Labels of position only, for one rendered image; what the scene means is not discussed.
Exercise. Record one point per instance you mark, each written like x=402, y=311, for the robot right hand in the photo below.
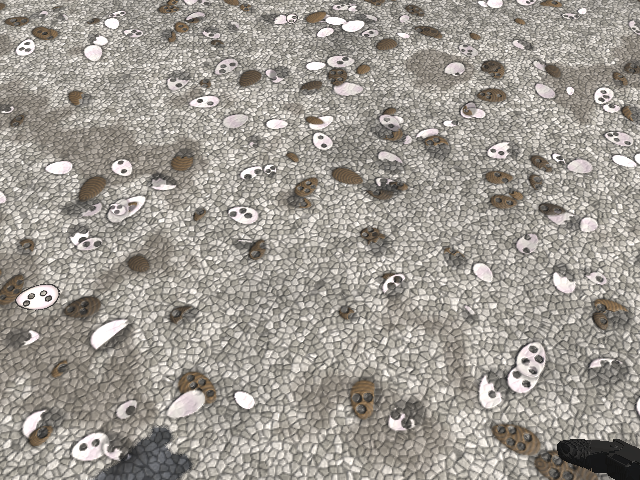
x=620, y=460

